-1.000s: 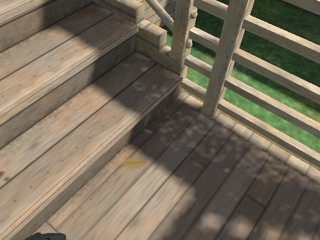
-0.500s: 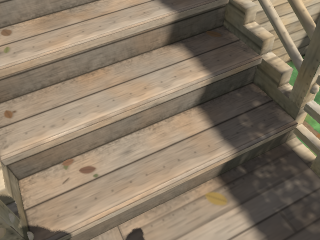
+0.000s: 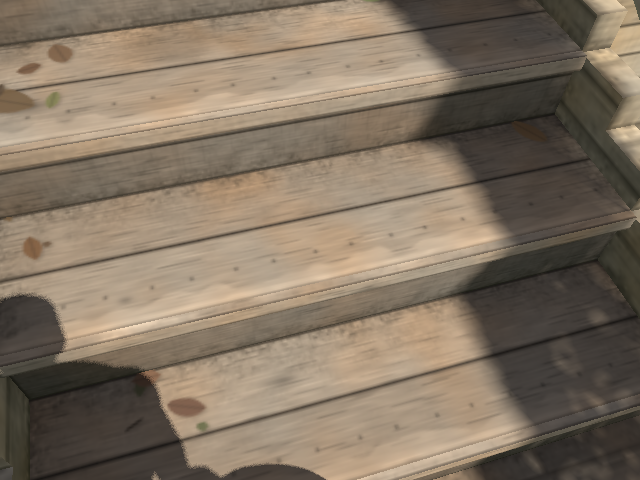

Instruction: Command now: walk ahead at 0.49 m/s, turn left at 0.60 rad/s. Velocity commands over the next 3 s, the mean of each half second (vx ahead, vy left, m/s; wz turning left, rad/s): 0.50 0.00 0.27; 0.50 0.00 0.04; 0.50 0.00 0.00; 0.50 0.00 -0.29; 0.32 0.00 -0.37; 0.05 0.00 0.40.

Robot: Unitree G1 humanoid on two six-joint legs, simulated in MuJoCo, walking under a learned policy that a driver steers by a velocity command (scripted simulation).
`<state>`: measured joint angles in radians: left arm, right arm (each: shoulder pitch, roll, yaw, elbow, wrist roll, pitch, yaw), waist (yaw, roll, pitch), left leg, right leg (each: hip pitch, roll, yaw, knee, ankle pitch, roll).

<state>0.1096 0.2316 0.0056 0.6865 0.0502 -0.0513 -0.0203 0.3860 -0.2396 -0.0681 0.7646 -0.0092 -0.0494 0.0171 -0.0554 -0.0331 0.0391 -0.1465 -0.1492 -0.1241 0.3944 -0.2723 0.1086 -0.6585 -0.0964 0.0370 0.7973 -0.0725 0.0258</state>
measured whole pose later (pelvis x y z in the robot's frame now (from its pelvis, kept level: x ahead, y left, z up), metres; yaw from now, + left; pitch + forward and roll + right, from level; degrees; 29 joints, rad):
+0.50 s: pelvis +0.21 +0.00 +0.00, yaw +8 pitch +4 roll -1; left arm 0.56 0.16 0.03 1.01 0.03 -0.13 0.01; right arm 0.02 -0.09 0.01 0.53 -0.04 0.01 -0.06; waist 0.05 0.02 0.00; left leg -1.24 0.02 -0.05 2.15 -0.53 0.09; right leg -0.13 -0.02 -0.09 0.34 -0.28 -0.01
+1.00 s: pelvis +0.46 +0.12 +0.15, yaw +8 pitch +3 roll -1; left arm 0.12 0.09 0.01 0.70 0.03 0.02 -0.01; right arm 0.53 -0.16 -0.03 1.04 0.00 -0.10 -0.01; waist -0.02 -0.06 -0.04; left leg -0.24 0.00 0.10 0.61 -0.41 0.05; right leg -1.21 0.06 0.10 2.04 -0.20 -0.09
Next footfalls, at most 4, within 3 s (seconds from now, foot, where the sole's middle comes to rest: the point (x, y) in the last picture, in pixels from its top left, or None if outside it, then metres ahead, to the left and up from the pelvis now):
0.10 right None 0.20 -0.13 -0.78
0.64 left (198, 466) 0.43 0.20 -0.61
1.22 right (280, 228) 0.82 0.05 -0.44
1.74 left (166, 76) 1.07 0.26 -0.27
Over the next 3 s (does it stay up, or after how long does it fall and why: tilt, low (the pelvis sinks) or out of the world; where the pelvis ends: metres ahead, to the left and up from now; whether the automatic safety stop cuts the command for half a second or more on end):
stays up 1.37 0.00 0.67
